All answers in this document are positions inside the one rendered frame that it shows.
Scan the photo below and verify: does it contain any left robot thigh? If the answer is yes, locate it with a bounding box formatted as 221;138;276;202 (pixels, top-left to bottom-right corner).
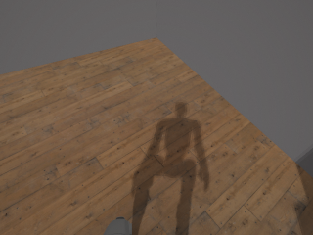
103;219;132;235

